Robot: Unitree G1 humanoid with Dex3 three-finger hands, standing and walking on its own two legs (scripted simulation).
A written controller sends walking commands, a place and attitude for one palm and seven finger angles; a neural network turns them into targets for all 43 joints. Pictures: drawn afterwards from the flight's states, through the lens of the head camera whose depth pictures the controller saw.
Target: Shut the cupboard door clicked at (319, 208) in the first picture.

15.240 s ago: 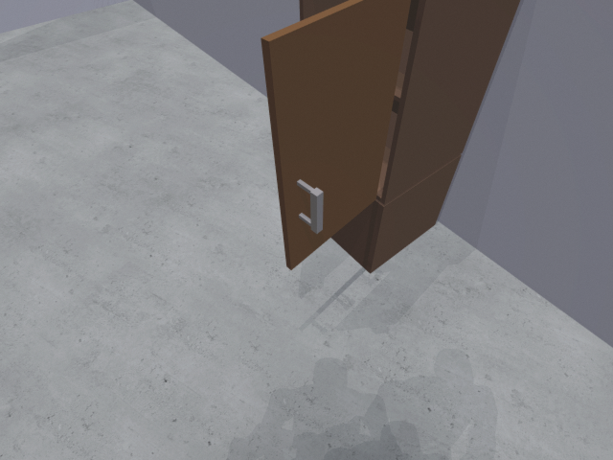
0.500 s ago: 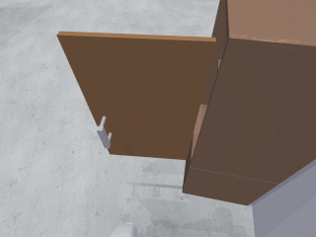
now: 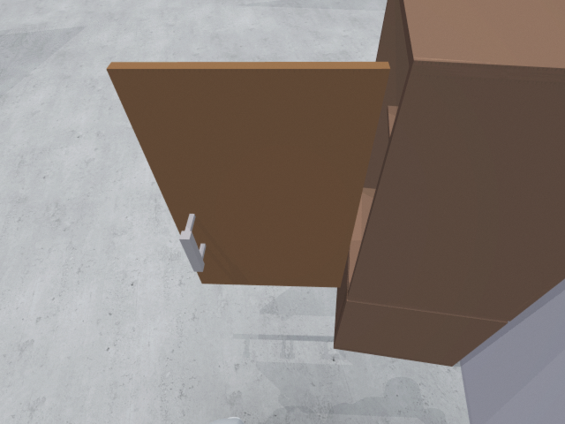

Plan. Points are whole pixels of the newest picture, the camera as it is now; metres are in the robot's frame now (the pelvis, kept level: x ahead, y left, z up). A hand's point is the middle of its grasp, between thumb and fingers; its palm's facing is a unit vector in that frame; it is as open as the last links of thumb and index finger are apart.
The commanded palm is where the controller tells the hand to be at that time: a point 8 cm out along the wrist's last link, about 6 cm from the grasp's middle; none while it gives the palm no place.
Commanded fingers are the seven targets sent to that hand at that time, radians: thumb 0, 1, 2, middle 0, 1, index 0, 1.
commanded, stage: come to a stop and stand still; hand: left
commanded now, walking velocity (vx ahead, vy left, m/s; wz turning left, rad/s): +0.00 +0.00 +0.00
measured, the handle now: (195, 243) +0.45 +0.21 -0.10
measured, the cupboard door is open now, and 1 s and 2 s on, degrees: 97 97 97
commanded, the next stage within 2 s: look again from close up in 0.42 s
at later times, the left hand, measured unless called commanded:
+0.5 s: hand out of the picture -0.01 +0.16 -0.16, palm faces +0.03 -0.98 -0.21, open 7.3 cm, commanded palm none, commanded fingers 0.00 0.90 0.90 -0.20 -0.30 -0.20 -0.30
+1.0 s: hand out of the picture +0.01 +0.22 -0.16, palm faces +0.01 -0.98 -0.21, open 7.3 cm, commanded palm none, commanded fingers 0.00 0.90 0.90 -0.20 -0.30 -0.20 -0.30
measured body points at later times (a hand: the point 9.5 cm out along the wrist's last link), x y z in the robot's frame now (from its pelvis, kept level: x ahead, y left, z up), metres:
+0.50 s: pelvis +0.00 -0.01 +0.01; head +0.01 -0.03 +0.46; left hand -0.01 +0.21 -0.14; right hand -0.01 -0.22 -0.16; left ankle +0.02 +0.12 -0.73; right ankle +0.00 -0.09 -0.73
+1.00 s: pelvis -0.01 +0.04 +0.01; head -0.01 +0.04 +0.46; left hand +0.01 +0.27 -0.15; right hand +0.04 -0.20 -0.14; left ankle +0.02 +0.12 -0.73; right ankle +0.00 -0.09 -0.73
